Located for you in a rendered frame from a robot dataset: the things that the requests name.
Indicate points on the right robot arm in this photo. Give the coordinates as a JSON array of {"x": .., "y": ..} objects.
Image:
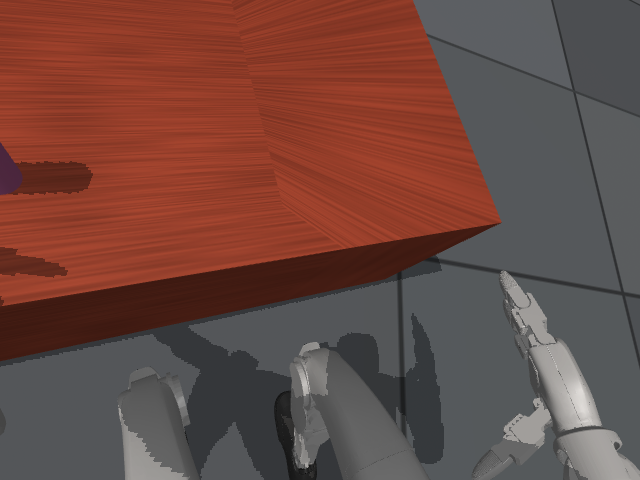
[{"x": 590, "y": 453}]

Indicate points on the right robot foot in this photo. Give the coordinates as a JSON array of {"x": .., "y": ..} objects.
[{"x": 285, "y": 431}]

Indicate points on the can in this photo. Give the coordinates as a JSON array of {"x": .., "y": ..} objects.
[{"x": 10, "y": 175}]

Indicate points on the right robot hand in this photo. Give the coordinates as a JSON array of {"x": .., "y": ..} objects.
[{"x": 564, "y": 400}]

